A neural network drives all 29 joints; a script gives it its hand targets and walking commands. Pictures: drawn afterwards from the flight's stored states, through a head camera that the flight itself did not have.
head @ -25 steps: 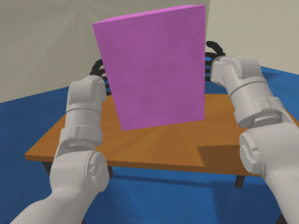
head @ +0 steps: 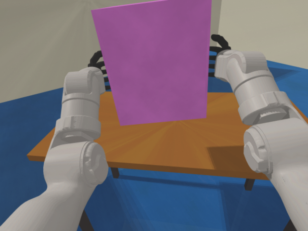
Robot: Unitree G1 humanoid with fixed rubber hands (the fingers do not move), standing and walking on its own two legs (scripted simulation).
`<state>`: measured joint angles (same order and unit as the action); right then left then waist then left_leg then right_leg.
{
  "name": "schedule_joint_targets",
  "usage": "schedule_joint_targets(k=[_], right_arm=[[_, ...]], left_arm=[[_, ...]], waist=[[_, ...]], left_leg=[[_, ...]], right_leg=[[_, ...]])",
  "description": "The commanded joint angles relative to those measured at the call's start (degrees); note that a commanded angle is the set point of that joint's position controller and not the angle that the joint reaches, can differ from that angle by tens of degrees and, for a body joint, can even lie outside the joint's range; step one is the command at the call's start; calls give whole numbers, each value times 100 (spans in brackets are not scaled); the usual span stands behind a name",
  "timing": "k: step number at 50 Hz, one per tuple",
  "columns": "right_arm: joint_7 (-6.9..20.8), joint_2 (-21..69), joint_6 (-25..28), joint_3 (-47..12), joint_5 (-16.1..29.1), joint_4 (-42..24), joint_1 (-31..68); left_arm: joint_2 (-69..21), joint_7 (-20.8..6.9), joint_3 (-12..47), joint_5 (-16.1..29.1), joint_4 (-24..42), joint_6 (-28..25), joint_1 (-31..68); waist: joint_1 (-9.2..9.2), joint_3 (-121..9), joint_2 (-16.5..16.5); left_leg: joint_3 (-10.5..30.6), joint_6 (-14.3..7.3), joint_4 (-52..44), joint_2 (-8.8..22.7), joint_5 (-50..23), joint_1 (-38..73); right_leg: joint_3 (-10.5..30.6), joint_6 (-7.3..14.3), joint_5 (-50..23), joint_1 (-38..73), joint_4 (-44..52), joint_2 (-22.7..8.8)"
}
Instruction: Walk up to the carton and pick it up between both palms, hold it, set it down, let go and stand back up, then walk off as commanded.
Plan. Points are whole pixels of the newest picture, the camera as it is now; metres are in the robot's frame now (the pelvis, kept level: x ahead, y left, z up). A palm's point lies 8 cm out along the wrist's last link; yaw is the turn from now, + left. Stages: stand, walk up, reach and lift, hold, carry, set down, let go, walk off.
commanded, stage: hold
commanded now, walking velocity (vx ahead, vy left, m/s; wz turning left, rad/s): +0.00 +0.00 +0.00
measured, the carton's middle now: (156, 59) +0.42 -0.01 +0.34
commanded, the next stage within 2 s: none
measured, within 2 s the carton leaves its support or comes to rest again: neither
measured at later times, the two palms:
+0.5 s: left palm (93, 85) +0.39 +0.15 +0.30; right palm (213, 67) +0.38 -0.15 +0.32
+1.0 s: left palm (95, 78) +0.38 +0.14 +0.32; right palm (223, 62) +0.36 -0.16 +0.34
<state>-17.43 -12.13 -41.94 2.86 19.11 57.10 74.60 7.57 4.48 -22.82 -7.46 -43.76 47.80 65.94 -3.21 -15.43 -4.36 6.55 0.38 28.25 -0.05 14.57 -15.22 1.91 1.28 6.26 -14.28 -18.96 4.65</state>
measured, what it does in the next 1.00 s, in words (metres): stands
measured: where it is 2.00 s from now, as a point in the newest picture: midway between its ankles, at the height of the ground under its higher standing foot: outside the picture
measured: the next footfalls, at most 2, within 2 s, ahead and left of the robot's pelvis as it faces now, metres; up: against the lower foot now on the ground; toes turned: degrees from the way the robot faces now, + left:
none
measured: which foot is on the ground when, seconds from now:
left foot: down 0.00-1.00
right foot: down 0.00-1.00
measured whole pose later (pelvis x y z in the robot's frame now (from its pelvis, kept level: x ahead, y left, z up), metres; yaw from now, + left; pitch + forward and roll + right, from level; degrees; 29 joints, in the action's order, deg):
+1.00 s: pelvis +0.00 +0.01 +0.00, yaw -1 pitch +0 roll -2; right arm -17.3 -12.9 -42.4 2.1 20.7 56.8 73.7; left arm 5.8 4.7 -22.7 -8.6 -40.3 49.8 63.9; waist -3.2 -15.0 -4.6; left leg 5.6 -0.3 28.4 -0.2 15.2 -12.9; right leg 3.0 0.6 6.5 -11.9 -18.7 4.5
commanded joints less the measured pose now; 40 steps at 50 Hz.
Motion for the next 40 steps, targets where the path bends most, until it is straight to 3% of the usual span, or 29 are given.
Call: schedule_joint_targets(k=[1, 2, 3, 5, 6, 9, 10, 11, 12, 13, 15, 16, 17, 18, 19, 22, 23, 26, 27, 30, 31, 32, 34, 35, 36, 37, 38, 39, 40], right_arm=[[952, 4361, 266, -826, 1377, -2484, 5628], [871, 4346, 237, -670, 1269, -2373, 5148], [864, 4124, 210, -653, 1216, -2344, 5252], [787, 4383, 222, -893, 1287, -2870, 5289], [829, 4350, 282, -1023, 1406, -3160, 5466], [739, 4055, 152, -743, 1360, -2905, 5149], [820, 4099, 158, -746, 1327, -2851, 5311], [824, 4152, 167, -821, 1339, -3112, 5250], [864, 4218, 144, -815, 1345, -2787, 5380], [877, 4272, 124, -945, 1414, -2869, 5087], [828, 4256, 149, -940, 1486, -3066, 5290], [862, 4069, 189, -969, 1565, -3350, 5216], [854, 4038, 130, -897, 1510, -3047, 5148], [841, 4035, 205, -888, 1552, -3447, 5330], [921, 4126, 175, -920, 1560, -3146, 5463], [967, 3849, 161, -846, 1532, -3067, 5019], [945, 4219, 88, -916, 1533, -2972, 5223], [1055, 4157, 85, -1055, 1673, -2915, 5012], [1047, 3884, 131, -811, 1553, -2885, 5117], [996, 4192, 81, -1021, 1620, -2780, 5155], [990, 4016, 89, -775, 1526, -2649, 4862], [1054, 4143, 116, -884, 1617, -2665, 5047], [1060, 4121, 113, -796, 1591, -2624, 5022], [1100, 4263, 106, -811, 1613, -2487, 5011], [1094, 4277, 101, -754, 1535, -2340, 5244], [1094, 4337, 103, -846, 1559, -2513, 5093], [1099, 4401, 75, -924, 1618, -2513, 5433], [1056, 4386, 113, -752, 1455, -2476, 5397], [1028, 4386, 59, -672, 1401, -2085, 5024]], left_arm=[[-3074, -780, 1266, 1218, 1580, -537, 6313], [-3157, -861, 1600, 1330, 1755, -537, 6311], [-3043, -892, 1491, 1253, 1405, -466, 6106], [-3018, -922, 1649, 1366, 1737, -525, 6202], [-3320, -846, 1875, 1438, 2143, -506, 6213], [-3285, -937, 1784, 1240, 1708, -372, 6060], [-3383, -922, 1732, 1194, 1638, -394, 6038], [-3495, -909, 2025, 1397, 2127, -415, 6129], [-3401, -894, 1680, 1150, 1781, -385, 6014], [-3524, -870, 1962, 1320, 2287, -398, 6026], [-3407, -937, 1896, 1247, 2036, -323, 5943], [-3827, -914, 2289, 1424, 2291, -283, 5711], [-3542, -915, 2088, 1356, 2262, -296, 5947], [-3862, -904, 2425, 1607, 2507, -352, 6226], [-3716, -827, 2121, 1396, 2263, -334, 6081], [-4022, -819, 2562, 1606, 2754, -258, 5998], [-3671, -840, 2214, 1454, 2662, -309, 6262], [-3732, -722, 2233, 1370, 3064, -242, 6212], [-3854, -746, 2329, 1450, 2745, -178, 6093], [-3508, -801, 1773, 1113, 2291, -151, 5733], [-3676, -831, 1971, 1201, 2290, -142, 5627], [-3792, -808, 1893, 1210, 2229, -160, 5642], [-3687, -813, 2148, 1450, 2424, -229, 6067], [-3658, -793, 2029, 1420, 2650, -240, 6258], [-3539, -783, 1803, 1316, 2091, -230, 6165], [-3660, -769, 1933, 1392, 2308, -253, 6028], [-3601, -744, 1703, 1325, 2018, -275, 6163], [-3649, -765, 1920, 1436, 2098, -336, 6459], [-3386, -781, 1725, 1254, 1980, -317, 6250]], waist=[[75, -2627, 490], [-193, -2654, 373], [-208, -2484, 403], [-210, -2804, 506], [-212, -3133, 149], [-421, -2350, 83], [-237, -2269, 7], [-454, -2556, 65], [-148, -2295, 91], [-310, -2602, 54], [-200, -2654, -50], [-450, -2904, -159], [-275, -2668, -142], [-578, -3064, -179], [-205, -2818, -291], [-618, -2880, -493], [-214, -2813, -217], [-173, -3052, -439], [-453, -2680, -442], [40, -2348, 16], [-220, -2246, -104], [-42, -2151, -73], [-260, -2396, -13], [-98, -2511, -106], [31, -2085, 67], [-99, -2368, 94], [144, -2149, 272], [-123, -2301, 250], [-135, -2068, 370]], left_leg=[[-215, 93, -542, -249, -899, -296], [-253, 170, -434, -271, -1044, -88], [-237, 169, -523, -272, -900, -141], [-247, 121, -421, -319, -980, -68], [-104, 233, -432, -240, -1386, 36], [-190, 267, -413, -277, -1272, 100], [-144, 269, -493, -230, -1101, -98], [-70, 298, -510, -219, -1202, 0], [-128, 280, -566, -197, -1225, -62], [-71, 318, -483, -155, -1639, 169], [-218, 290, -346, -278, -1730, 301], [-17, 437, -357, -135, -2181, 412], [-117, 451, -299, -134, -2202, 376], [-16, 529, -237, -112, -2437, 528], [-56, 496, -304, -106, -2272, 473], [69, 674, -303, -34, -2503, 645], [-93, 517, -291, -128, -2246, 514], [-58, 614, -230, -98, -2761, 754], [4, 707, -228, -3, -2813, 746], [-125, 397, -379, -97, -2109, 393], [-89, 458, -395, -57, -1933, 322], [-63, 440, -465, -41, -1918, 276], [-62, 422, -472, -56, -1598, 242], [-74, 411, -452, -64, -1868, 336], [-131, 357, -499, -76, -1480, 124], [-122, 346, -446, -71, -1704, 292], [-141, 245, -481, -100, -1415, 111], [-108, 305, -462, -112, -1346, 149], [-165, 276, -505, -135, -1208, 161]], right_leg=[[225, -337, -896, 2018, 95, -173], [246, -343, -1335, 2127, 71, -208], [131, -327, -1180, 2053, 121, -135], [182, -441, -1287, 2160, 100, -209], [134, -337, -1464, 2301, -4, -158], [84, -361, -1517, 2066, 48, -116], [85, -265, -1139, 1999, 46, -78], [60, -289, -1315, 2145, 17, -108], [8, -250, -1065, 1985, 10, -23], [19, -248, -1566, 2114, -79, -2], [68, -303, -1596, 2056, -17, -10], [1, -201, -1851, 2084, -97, 85], [84, -187, -1637, 1990, -34, 61], [24, -201, -1760, 2033, -61, 81], [30, -163, -1410, 1906, -28, 94], [-15, -118, -1657, 1942, -114, 123], [90, -212, -1302, 1898, 14, 75], [69, -179, -1626, 2000, -174, 127], [83, -145, -1599, 1763, -91, 118], [78, -227, -1477, 2017, 14, 54], [136, -177, -1460, 1987, 1, 44], [87, -150, -1460, 1975, -20, 101], [131, -127, -1425, 1960, 30, 95], [132, -162, -1438, 1904, -24, 91], [128, -119, -1075, 1773, 75, 106], [138, -181, -1514, 1833, 26, 73], [148, -190, -1142, 1690, 60, 96], [145, -163, -1193, 1756, 40, 63], [139, -235, -1300, 1815, 86, 13]])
